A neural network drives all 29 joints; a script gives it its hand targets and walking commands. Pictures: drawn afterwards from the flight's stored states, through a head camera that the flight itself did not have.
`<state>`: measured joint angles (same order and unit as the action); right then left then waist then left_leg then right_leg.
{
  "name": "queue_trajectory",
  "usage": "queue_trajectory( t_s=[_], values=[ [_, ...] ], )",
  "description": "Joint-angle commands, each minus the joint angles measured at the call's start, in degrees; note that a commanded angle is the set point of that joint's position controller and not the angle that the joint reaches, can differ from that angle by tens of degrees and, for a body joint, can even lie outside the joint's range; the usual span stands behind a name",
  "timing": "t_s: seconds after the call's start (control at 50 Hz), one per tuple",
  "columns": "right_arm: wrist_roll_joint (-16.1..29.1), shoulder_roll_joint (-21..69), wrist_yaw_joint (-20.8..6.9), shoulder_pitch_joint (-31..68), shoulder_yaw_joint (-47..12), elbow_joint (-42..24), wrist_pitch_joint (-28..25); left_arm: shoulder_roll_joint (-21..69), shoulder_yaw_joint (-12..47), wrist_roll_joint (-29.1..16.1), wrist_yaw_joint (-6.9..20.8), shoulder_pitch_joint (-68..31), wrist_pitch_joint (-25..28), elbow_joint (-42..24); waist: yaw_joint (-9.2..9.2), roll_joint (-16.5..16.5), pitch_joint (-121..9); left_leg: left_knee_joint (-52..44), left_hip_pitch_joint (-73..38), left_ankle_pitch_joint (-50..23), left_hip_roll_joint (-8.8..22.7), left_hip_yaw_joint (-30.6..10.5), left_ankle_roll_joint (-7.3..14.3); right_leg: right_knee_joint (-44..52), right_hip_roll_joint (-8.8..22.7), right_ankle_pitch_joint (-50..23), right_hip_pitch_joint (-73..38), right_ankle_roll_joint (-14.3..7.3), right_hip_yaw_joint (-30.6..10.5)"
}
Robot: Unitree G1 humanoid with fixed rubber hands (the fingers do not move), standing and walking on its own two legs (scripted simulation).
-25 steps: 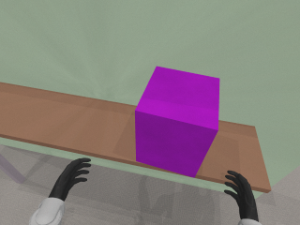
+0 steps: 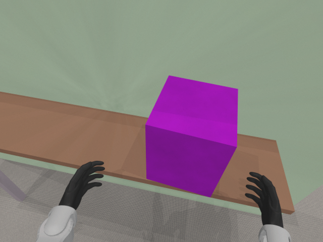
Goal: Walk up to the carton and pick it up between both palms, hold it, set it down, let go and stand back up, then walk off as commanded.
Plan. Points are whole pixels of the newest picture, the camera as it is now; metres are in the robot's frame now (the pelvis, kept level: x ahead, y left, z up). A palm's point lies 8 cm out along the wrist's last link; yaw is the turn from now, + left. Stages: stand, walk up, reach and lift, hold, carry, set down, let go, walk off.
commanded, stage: reach and lift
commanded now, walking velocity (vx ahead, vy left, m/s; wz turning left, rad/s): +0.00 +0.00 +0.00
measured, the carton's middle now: (189, 136) +0.41 -0.06 +0.03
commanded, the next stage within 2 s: none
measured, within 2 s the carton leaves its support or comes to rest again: neither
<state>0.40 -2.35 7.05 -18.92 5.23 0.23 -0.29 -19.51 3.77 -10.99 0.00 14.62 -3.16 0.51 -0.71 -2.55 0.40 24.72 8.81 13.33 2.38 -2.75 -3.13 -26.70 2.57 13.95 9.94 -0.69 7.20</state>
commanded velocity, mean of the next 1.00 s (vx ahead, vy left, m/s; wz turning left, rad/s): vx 0.00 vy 0.00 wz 0.00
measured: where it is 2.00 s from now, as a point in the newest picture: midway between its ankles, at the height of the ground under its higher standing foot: outside the picture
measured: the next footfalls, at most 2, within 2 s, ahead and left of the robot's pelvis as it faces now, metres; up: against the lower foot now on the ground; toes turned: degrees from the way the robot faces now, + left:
none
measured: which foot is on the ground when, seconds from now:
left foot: down 0.00-1.00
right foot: down 0.00-1.00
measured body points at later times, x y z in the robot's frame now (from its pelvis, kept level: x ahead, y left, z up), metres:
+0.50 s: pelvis +0.01 +0.00 +0.00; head -0.01 +0.01 +0.45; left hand +0.30 +0.19 +0.09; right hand +0.27 -0.23 +0.09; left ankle +0.00 +0.16 -0.74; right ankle +0.01 -0.11 -0.74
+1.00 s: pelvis +0.00 +0.00 +0.00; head -0.02 +0.01 +0.45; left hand +0.37 +0.18 +0.15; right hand +0.33 -0.23 +0.15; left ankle +0.00 +0.16 -0.74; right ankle +0.01 -0.11 -0.74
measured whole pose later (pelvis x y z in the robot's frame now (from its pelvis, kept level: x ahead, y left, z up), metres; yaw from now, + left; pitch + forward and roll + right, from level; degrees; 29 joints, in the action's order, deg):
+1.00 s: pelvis +0.00 +0.00 +0.00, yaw +0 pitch -3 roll +1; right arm 10.1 -10.9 10.5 20.5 5.2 10.1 20.6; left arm -20.2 -2.0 -11.0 1.4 -23.6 -31.9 7.6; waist -4.3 -2.6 0.2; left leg 22.9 8.3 12.0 2.4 -2.8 -3.1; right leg -26.1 2.6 13.2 9.9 -0.6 7.2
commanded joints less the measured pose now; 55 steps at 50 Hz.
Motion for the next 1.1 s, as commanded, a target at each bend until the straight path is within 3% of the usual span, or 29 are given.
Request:
queue_trajectory(
  t_s=[0.0,0.14,0.18,0.2,0.22,0.26,0.3,0.36,0.44,0.48,0.56,0.58,0.62,0.64,0.68,0.72,0.74,0.78,0.8,0.82,0.84,0.86,0.88,0.94,0.96,0.98,1.0,1.02,1.08],
  values=[
    [8.56,-6.73,0.53,9.52,-1.51,-13.35,1.61,-5.84,-1.08,-6.5,-0.15,-17.13,-1.58,-13.75,-1.98,5.94,-3.4,-8.81,4.2,-2.48,-3.13,3.61,3.11,7.9,-1.95,-8.03,-12.66,1.45,-8.73],
    [10.92,-10.83,1.5,14.17,-0.76,-15.14,4.98,-5.33,-3.78,-5.1,0.55,-21.03,-8.53,-17.04,-3.6,4.35,-5.8,-7.8,0.5,-10.03,-3.48,3.22,2.53,6.98,-2.69,-18.53,-14.47,2.61,-7.88],
    [11.22,-11.25,1.46,18.19,0.61,-15.48,6.36,-6.85,-5.46,-4.9,0.34,-25.81,-10.35,-17.18,-2.85,4.52,-6.77,-8.34,1.38,-8.17,-3.56,3.98,2.86,6.91,-2.32,-16.98,-13.97,2.91,-7.99],
    [11.59,-11.87,1.61,18.29,0.73,-15.3,6.99,-6.27,-5.17,-4.0,0.57,-24.78,-11.52,-17.22,-3.73,5.42,-6.57,-8.21,1.07,-8.99,-3.54,3.73,2.94,6.95,-2.11,-18.39,-14.55,2.41,-8.36],
    [12.56,-12.11,2.02,18.18,-0.47,-15.91,7.19,-6.5,-6.08,-4.52,0.66,-25.15,-12.17,-16.72,-2.73,4.07,-7.26,-8.15,0.86,-9.22,-3.88,4.06,2.99,6.87,-2.06,-20.01,-15.43,3.11,-8.22],
    [12.81,-12.0,1.94,21.74,-0.19,-14.51,8.67,-6.6,-6.98,-4.06,0.53,-28.22,-13.93,-17.03,-3.6,4.51,-6.92,-8.11,0.72,-9.08,-4.01,3.98,2.72,6.36,-2.37,-18.83,-14.21,3.22,-7.83],
    [13.16,-12.0,2.16,23.39,0.01,-14.82,9.81,-7.21,-8.32,-4.31,0.87,-30.18,-15.4,-16.12,-3.12,3.79,-7.44,-8.44,0.9,-7.96,-4.07,4.31,3.09,6.37,-2.06,-19.42,-14.64,3.77,-8.33],
    [13.87,-13.18,2.62,26.02,0.76,-14.61,11.86,-7.5,-8.33,-5.14,1.31,-32.85,-17.3,-15.61,-4.17,1.89,-7.33,-8.61,1.22,-6.77,-4.2,4.68,3.51,6.54,-1.72,-19.63,-15.56,4.01,-8.63],
    [13.72,-14.47,3.0,33.36,2.45,-12.29,13.84,-8.38,-9.78,-4.52,1.53,-41.38,-19.84,-15.03,-5.18,3.24,-10.26,-8.32,0.83,-9.37,-4.12,4.88,3.24,6.13,-2.14,-22.75,-15.5,4.23,-8.31],
    [14.56,-14.31,3.19,33.24,1.68,-11.61,14.51,-9.13,-11.08,-3.93,1.75,-40.01,-21.13,-13.84,-4.48,3.23,-9.06,-8.61,1.08,-9.23,-4.09,5.27,3.51,6.11,-1.93,-23.68,-16.29,4.41,-8.58],
    [13.93,-15.38,3.31,37.15,2.84,-9.46,16.67,-8.15,-11.34,-3.59,2.01,-44.36,-23.46,-12.88,-5.3,2.19,-11.79,-8.92,0.6,-10.97,-3.78,5.13,3.27,6.18,-2.37,-25.57,-16.71,4.16,-8.28],
    [14.31,-15.7,3.45,38.49,3.04,-7.88,17.08,-8.33,-11.23,-3.19,2.22,-46.14,-23.75,-12.98,-6.24,3.76,-10.22,-8.8,0.75,-10.67,-3.7,4.93,3.03,6.34,-2.43,-25.46,-16.03,3.95,-7.91],
    [14.18,-15.69,3.79,41.28,3.36,-7.59,17.8,-8.91,-11.61,-2.82,2.54,-48.15,-25.1,-11.04,-6.26,2.82,-11.96,-8.49,0.69,-9.93,-3.95,5.09,3.27,6.31,-2.32,-25.36,-16.38,4.2,-8.25],
    [14.57,-15.79,3.62,41.58,4.51,-6.02,17.98,-7.87,-10.66,-2.66,2.61,-48.77,-25.69,-10.31,-7.92,4.03,-12.03,-8.76,0.1,-10.19,-4.06,4.75,2.85,6.5,-2.87,-24.97,-15.98,3.79,-7.56],
    [15.43,-16.68,3.61,45.06,3.53,-6.89,18.42,-9.14,-12.25,-2.89,2.63,-50.05,-26.59,-8.23,-5.47,1.6,-12.25,-9.01,1.17,-10.65,-3.87,5.15,3.18,6.32,-2.68,-25.36,-17.26,3.81,-7.87],
    [17.04,-15.17,3.71,46.04,1.51,-6.08,18.87,-9.58,-12.44,-2.26,2.56,-51.6,-26.76,-5.66,-4.87,2.65,-12.85,-9.09,2.82,-8.74,-4.27,5.53,3.27,6.09,-2.82,-24.08,-17.89,3.89,-8.14],
    [16.58,-16.67,3.7,50.34,3.61,-4.52,19.09,-10.29,-12.66,-2.54,2.26,-55.87,-26.8,-6.39,-5.74,3.07,-13.49,-9.02,2.78,-7.87,-4.17,5.3,3.52,6.09,-2.99,-22.69,-16.34,3.8,-7.72],
    [15.86,-16.89,3.62,53.43,3.43,-4.91,19.25,-10.61,-12.8,-2.79,1.96,-57.62,-26.73,-3.64,-4.83,0.89,-14.46,-8.47,3.58,-7.3,-4.15,5.62,3.92,5.55,-2.51,-23.45,-16.76,4.12,-8.04],
    [16.03,-17.31,3.86,55.1,3.5,-5.17,19.14,-10.76,-12.83,-2.92,1.81,-59.1,-26.71,-2.8,-5.05,0.92,-15.56,-8.74,3.78,-7.14,-4.21,5.36,3.95,5.27,-2.63,-24.72,-17.2,4.36,-7.84],
    [16.21,-17.19,3.71,55.82,3.69,-0.65,19.67,-10.07,-11.73,-2.9,1.62,-61.27,-27.09,-1.63,-6.23,2.32,-14.24,-8.59,4.12,-7.39,-4.08,5.23,3.58,5.35,-3.0,-23.92,-16.26,4.01,-7.51],
    [16.91,-16.82,3.82,56.08,2.61,-1.36,19.94,-10.87,-12.37,-2.84,1.9,-61.61,-27.15,0.07,-5.42,1.23,-13.95,-8.5,5.02,-6.35,-4.07,5.11,4.03,5.42,-2.83,-22.97,-15.92,3.76,-8.24],
    [16.28,-17.84,3.61,57.29,4.65,1.4,20.03,-10.92,-10.73,-3.46,1.54,-63.61,-27.05,-0.7,-7.13,2.75,-15.29,-8.61,4.86,-5.9,-3.91,5.02,3.75,5.48,-2.98,-22.09,-15.64,3.84,-7.44],
    [16.64,-17.08,3.69,58.37,4.02,-0.9,19.68,-12.19,-11.15,-4.01,1.33,-65.4,-26.37,-1.04,-6.43,2.15,-17.61,-8.05,4.5,-6.84,-4.1,5.25,3.75,4.93,-2.97,-23.65,-16.73,4.11,-7.56],
    [17.0,-17.95,3.39,62.23,4.61,3.41,19.99,-12.22,-10.58,-3.67,1.1,-67.81,-26.56,1.15,-6.65,2.33,-18.46,-7.6,4.84,-9.31,-4.21,5.16,3.56,4.39,-3.13,-26.19,-17.33,4.05,-7.35],
    [17.27,-18.5,3.76,64.84,4.48,6.0,20.87,-12.94,-10.1,-4.04,1.18,-70.95,-27.23,4.19,-7.59,1.75,-16.9,-7.56,6.15,-6.93,-4.16,4.55,3.82,4.75,-2.85,-24.56,-16.61,3.74,-7.72],
    [17.53,-17.98,3.77,63.59,4.11,7.68,21.16,-12.88,-10.09,-3.21,1.24,-70.52,-27.11,4.86,-8.0,3.23,-16.43,-7.38,5.2,-8.34,-4.07,4.56,3.67,4.43,-2.95,-26.93,-16.82,3.99,-7.47],
    [17.54,-18.98,3.69,64.51,3.82,9.04,20.85,-11.55,-10.08,-3.31,1.4,-69.02,-27.97,5.34,-7.79,1.84,-17.62,-6.79,4.35,-11.42,-4.19,4.74,3.14,4.17,-3.32,-29.63,-17.42,4.1,-6.95],
    [17.52,-20.03,3.84,69.42,4.64,8.92,20.72,-12.77,-9.45,-4.26,1.5,-74.22,-27.72,7.1,-8.65,1.84,-18.56,-6.82,5.13,-9.83,-4.28,4.49,3.34,4.41,-3.01,-28.93,-17.06,4.33,-7.31],
    [18.65,-19.98,4.01,72.1,4.07,10.66,20.57,-13.51,-9.21,-4.66,1.12,-76.86,-26.97,8.85,-8.51,2.13,-19.31,-6.31,5.46,-8.77,-4.39,4.17,3.12,4.18,-3.4,-26.61,-16.55,3.9,-6.48]
  ],
)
